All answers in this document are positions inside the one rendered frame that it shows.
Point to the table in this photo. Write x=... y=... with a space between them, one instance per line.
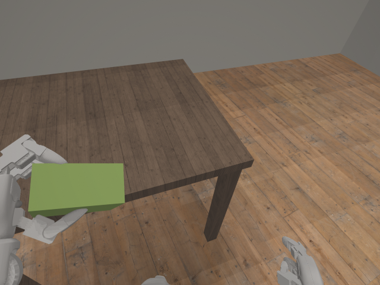
x=155 y=118

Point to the left robot hand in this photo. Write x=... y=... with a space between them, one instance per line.
x=16 y=162

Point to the robot left shin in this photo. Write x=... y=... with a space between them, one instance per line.
x=159 y=276

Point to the right robot hand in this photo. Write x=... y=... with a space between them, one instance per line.
x=302 y=272

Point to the robot left forearm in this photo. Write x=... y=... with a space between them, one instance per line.
x=11 y=267

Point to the sponge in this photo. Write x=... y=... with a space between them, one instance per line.
x=58 y=189

